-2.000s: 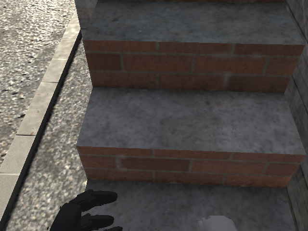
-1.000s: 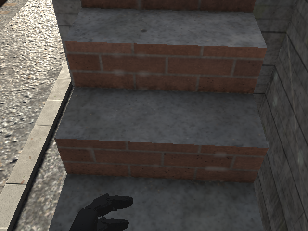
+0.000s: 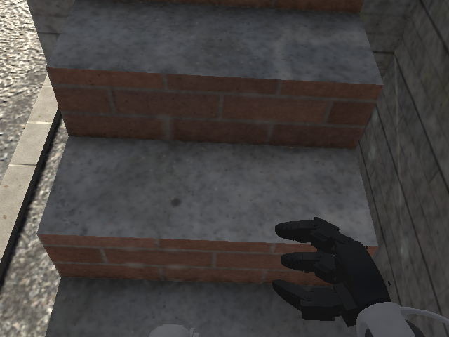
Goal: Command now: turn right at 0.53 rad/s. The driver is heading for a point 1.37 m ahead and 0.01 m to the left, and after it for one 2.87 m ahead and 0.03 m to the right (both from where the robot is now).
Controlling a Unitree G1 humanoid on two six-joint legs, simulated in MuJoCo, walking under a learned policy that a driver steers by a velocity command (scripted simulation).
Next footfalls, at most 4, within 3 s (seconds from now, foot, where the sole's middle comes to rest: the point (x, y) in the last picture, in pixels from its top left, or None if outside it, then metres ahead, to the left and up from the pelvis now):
0.02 left None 0.12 0.09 -0.63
0.40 right None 0.08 -0.10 -0.63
0.68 left None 0.07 0.12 -0.63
1.40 right None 0.10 -0.07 -0.63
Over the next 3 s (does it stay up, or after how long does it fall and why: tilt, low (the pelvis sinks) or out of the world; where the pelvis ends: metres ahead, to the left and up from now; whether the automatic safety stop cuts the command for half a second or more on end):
stays up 0.54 -0.04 0.45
